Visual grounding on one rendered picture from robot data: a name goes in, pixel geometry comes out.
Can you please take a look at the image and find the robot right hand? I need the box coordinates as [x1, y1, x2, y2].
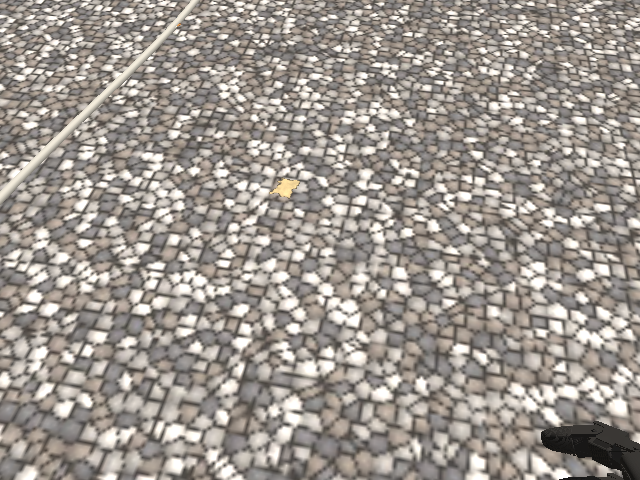
[541, 421, 640, 480]

